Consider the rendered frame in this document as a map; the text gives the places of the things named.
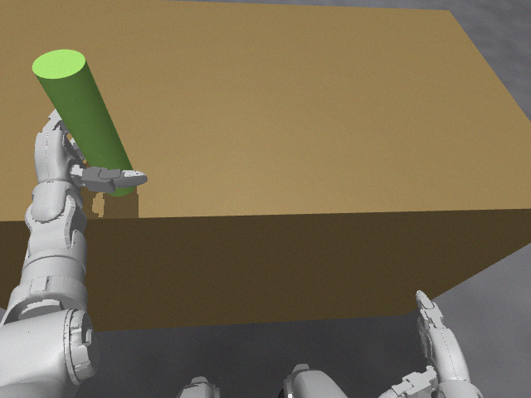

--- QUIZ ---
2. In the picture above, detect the can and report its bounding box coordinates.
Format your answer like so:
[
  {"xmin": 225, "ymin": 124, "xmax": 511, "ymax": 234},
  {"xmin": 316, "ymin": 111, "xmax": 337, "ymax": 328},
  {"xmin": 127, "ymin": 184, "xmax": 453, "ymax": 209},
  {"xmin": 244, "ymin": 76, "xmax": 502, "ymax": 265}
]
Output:
[{"xmin": 32, "ymin": 49, "xmax": 136, "ymax": 197}]

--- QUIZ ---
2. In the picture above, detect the right robot hand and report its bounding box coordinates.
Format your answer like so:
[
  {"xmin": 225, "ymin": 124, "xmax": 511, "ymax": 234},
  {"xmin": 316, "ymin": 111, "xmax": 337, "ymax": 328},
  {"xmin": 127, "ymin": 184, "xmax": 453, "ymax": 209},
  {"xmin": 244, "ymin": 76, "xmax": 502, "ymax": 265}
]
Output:
[{"xmin": 378, "ymin": 290, "xmax": 471, "ymax": 398}]

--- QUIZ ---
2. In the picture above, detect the right robot arm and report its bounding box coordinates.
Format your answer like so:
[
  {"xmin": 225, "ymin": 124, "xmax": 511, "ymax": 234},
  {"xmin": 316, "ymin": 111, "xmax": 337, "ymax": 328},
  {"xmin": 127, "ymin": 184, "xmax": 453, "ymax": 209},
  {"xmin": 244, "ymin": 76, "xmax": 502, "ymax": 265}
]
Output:
[{"xmin": 436, "ymin": 380, "xmax": 484, "ymax": 398}]

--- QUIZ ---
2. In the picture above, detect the left robot arm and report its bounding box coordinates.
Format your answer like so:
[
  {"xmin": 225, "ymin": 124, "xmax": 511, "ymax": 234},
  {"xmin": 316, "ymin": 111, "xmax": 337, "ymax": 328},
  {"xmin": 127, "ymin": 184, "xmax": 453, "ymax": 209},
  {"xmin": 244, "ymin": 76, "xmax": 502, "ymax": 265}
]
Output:
[{"xmin": 0, "ymin": 181, "xmax": 100, "ymax": 398}]

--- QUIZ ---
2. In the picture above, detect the left robot hand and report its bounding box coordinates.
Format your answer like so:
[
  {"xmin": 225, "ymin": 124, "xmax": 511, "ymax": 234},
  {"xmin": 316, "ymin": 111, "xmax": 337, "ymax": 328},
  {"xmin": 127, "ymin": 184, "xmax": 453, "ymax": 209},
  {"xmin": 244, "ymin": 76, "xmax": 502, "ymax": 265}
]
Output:
[{"xmin": 34, "ymin": 109, "xmax": 148, "ymax": 193}]

